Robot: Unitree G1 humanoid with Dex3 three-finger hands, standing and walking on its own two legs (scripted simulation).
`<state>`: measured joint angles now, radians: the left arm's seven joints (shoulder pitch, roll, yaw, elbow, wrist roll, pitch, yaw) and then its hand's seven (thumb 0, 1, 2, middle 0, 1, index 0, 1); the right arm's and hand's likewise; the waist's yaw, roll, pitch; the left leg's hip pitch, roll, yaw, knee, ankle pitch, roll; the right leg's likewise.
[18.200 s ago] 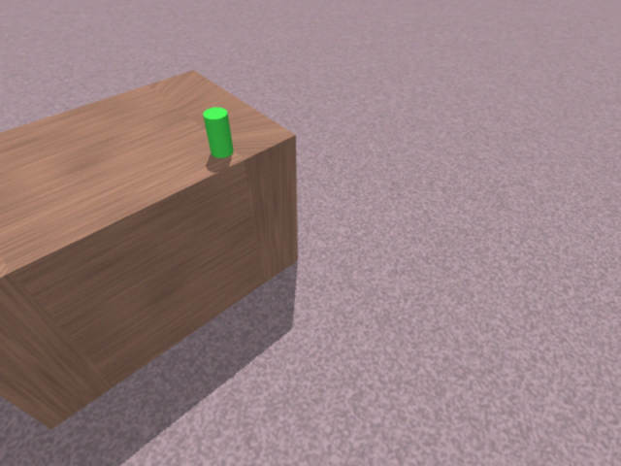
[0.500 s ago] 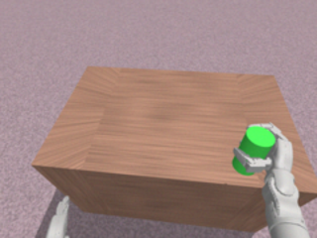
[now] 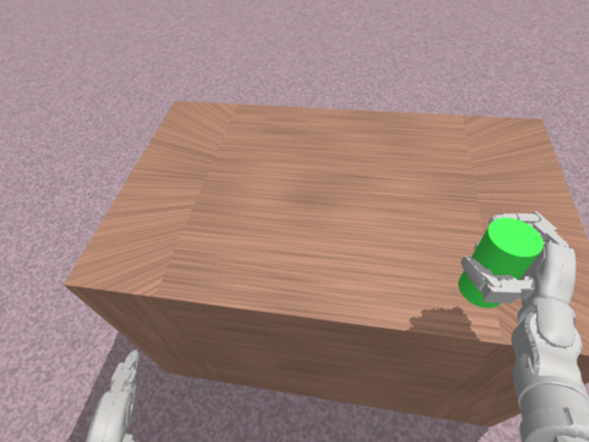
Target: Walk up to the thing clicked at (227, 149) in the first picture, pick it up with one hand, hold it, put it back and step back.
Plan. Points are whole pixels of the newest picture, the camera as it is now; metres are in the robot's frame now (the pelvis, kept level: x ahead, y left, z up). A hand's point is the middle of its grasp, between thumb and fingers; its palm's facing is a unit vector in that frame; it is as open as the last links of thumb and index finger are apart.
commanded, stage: crouch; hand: right
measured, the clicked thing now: (496, 265) +0.39 -0.23 +0.01
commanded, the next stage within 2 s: lower in 0.06 s
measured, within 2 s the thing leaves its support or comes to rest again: rests again in 0.92 s
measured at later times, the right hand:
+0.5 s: hand (496, 273) +0.40 -0.24 -0.03, palm faces +0.31 +0.95 +0.02, open 9.3 cm
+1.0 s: hand (489, 282) +0.41 -0.25 -0.07, palm faces +0.31 +0.95 +0.00, open 9.3 cm
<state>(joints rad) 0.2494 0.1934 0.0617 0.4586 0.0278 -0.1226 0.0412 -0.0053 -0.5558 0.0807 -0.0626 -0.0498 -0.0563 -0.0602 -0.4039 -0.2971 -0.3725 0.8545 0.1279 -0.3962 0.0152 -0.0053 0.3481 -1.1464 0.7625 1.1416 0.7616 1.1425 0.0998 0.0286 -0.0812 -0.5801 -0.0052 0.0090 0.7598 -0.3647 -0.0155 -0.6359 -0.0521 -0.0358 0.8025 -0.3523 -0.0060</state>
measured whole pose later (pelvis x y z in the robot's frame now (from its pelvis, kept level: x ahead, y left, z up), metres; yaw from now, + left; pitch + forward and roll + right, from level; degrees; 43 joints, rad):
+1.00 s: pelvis -0.01 +0.00 -0.06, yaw +0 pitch +20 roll +3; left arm 0.37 0.23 0.06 0.07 0.07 -0.04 0.00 -0.01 -0.56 0.08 -0.06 -0.04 -0.05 -0.06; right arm -0.47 -0.40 -0.51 0.99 0.09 -0.54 0.07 -0.01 0.36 -1.15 0.77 1.13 0.77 1.13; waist 0.18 0.04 -0.14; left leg -0.96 -0.02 0.03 1.11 -0.50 -0.01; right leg -1.03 -0.07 0.00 1.16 -0.48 0.00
